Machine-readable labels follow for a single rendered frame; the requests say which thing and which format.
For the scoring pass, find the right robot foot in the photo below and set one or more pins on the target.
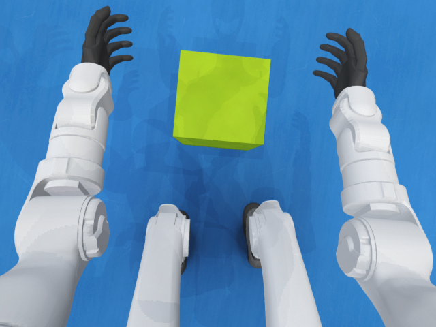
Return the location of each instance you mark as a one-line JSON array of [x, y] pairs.
[[248, 211]]

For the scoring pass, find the left robot upper arm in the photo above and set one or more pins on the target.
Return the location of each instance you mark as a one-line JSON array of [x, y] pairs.
[[56, 238]]

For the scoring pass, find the robot left hand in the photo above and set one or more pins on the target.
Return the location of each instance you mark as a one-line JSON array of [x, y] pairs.
[[96, 47]]

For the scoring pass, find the carton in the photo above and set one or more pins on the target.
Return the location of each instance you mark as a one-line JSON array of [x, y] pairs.
[[221, 100]]

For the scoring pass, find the robot right hand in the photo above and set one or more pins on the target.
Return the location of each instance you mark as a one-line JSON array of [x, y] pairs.
[[352, 70]]

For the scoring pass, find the robot right shin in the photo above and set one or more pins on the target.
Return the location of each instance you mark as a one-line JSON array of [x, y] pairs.
[[273, 204]]

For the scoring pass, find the right robot forearm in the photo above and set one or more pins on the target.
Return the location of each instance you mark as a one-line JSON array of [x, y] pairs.
[[371, 186]]

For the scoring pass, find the left robot forearm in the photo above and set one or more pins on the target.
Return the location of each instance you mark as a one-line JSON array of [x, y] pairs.
[[73, 164]]

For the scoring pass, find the right robot upper arm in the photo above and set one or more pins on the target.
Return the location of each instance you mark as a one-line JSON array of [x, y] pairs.
[[391, 261]]

